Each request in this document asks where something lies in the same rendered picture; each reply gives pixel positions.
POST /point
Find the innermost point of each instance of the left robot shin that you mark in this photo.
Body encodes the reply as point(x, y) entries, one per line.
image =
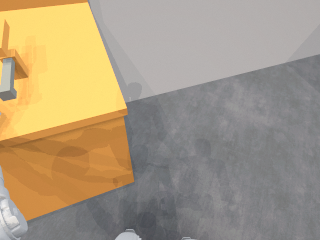
point(130, 230)

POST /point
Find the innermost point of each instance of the left robot upper arm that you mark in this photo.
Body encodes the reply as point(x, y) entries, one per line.
point(13, 225)

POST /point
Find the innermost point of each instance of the counter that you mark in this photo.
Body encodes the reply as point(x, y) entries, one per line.
point(63, 139)

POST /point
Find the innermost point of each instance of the left robot forearm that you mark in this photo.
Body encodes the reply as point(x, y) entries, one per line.
point(4, 193)

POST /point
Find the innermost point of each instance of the tap lever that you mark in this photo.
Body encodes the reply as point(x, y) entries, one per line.
point(7, 90)

